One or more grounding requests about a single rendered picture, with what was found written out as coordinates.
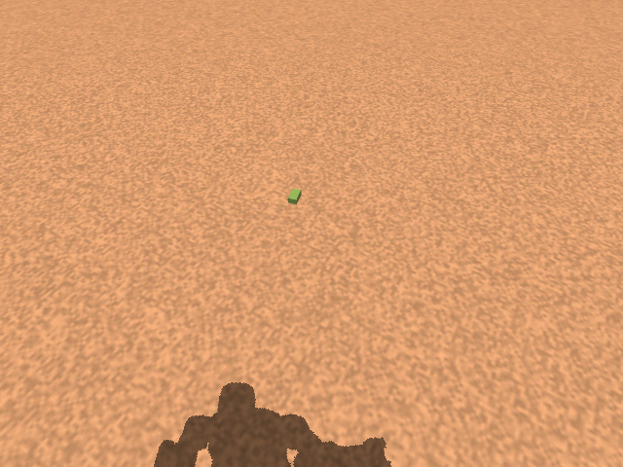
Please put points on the small box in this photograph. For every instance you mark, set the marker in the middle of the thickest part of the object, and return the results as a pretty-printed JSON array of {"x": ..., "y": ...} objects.
[{"x": 294, "y": 196}]

